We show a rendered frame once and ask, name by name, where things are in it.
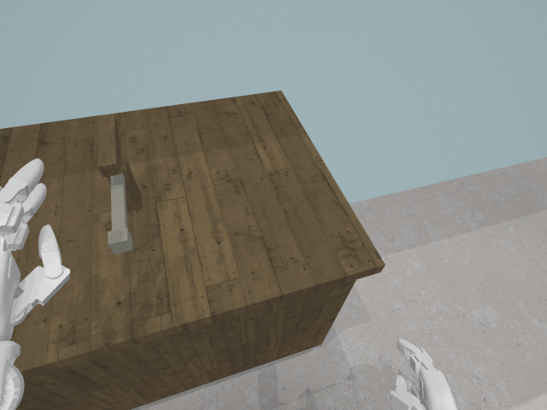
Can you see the tap lever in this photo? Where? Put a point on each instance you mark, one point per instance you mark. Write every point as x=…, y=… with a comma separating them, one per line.
x=119, y=239

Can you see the robot left hand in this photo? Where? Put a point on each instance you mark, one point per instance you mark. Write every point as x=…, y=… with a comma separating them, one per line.
x=20, y=199

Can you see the left robot forearm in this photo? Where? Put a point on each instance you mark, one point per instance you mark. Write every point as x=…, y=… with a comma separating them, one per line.
x=11, y=380

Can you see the counter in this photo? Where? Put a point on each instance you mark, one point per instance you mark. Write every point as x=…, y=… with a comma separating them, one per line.
x=244, y=250

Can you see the robot right hand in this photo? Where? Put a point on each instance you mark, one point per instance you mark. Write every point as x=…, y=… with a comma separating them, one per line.
x=428, y=392

